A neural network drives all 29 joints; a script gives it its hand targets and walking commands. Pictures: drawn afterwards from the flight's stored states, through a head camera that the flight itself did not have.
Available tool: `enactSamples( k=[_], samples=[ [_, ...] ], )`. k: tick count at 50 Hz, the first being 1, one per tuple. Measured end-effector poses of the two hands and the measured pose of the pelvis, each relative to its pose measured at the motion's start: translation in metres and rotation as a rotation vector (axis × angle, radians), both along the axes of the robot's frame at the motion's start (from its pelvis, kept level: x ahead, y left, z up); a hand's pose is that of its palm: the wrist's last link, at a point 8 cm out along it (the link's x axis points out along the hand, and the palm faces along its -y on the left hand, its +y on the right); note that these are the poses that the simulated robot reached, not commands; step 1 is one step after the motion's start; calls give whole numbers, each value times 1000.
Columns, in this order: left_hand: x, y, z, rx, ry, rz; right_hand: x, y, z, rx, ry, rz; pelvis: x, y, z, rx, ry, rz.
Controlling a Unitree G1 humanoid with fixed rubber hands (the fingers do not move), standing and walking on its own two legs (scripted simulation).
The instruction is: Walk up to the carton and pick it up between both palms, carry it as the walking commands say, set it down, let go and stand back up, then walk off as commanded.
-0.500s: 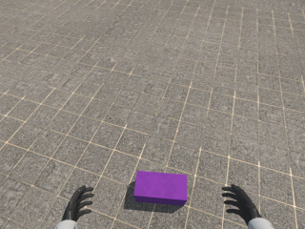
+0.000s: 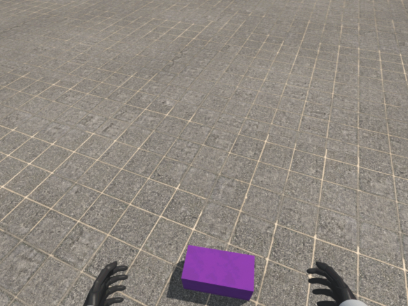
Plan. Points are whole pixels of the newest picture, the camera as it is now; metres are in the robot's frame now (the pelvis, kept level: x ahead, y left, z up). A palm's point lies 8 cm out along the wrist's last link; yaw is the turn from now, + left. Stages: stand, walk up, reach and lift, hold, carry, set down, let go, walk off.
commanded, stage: let go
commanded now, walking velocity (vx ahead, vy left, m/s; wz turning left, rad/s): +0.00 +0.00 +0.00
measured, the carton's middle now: (218, 272) +0.40 -0.03 -0.69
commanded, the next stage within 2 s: stand in 0.06 s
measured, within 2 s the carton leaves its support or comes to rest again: neither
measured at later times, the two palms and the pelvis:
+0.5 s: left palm out of the picture +0.13 +0.30 -0.08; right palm (354, 289) +0.17 -0.28 -0.09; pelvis +0.03 +0.00 +0.01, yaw +2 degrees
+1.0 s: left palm out of the picture +0.07 +0.32 -0.09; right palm out of the picture +0.11 -0.27 -0.09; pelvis +0.00 +0.02 +0.01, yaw +1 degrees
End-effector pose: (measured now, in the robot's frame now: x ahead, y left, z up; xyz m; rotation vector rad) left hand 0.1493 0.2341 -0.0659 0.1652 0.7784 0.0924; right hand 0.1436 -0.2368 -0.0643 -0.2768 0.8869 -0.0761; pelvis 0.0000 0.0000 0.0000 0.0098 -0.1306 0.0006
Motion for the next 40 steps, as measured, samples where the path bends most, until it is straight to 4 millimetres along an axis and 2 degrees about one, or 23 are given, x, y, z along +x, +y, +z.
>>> enactSamples(
  k=[4, 6, 13, 16, 23, 29, 34, 40],
  samples=[
    [12, -13, 1, 0, -23, -13, 8, -13, -1, -41, 1, 2, 8, -5, -1, 4, 17, 0],
    [10, -8, -4, 48, 8, -22, 13, -21, -5, -34, -29, -22, 10, -6, -1, -2, 46, 6],
    [-19, 46, -10, 205, 173, 59, 13, -44, -22, -57, 37, -27, 18, -10, 2, -11, 123, 21],
    [-27, 59, -11, 227, 214, 98, 13, -48, -27, -72, 74, -26, 22, -9, 3, -14, 137, 25],
    [-25, 63, -14, 207, 216, 120, 24, -42, -24, -84, 53, -28, 30, -3, 5, -16, 132, 32],
    [-20, 61, -17, 181, 191, 107, 28, -34, -17, -86, 14, -25, 27, 3, 6, -14, 114, 32],
    [-28, 66, -18, 173, 200, 102, 17, -32, -16, -93, 23, -28, 19, 8, 8, -13, 103, 30],
    [-46, 75, -20, 175, 235, 107, -6, -32, -19, -101, 65, -37, 8, 12, 10, -12, 93, 27]
  ],
)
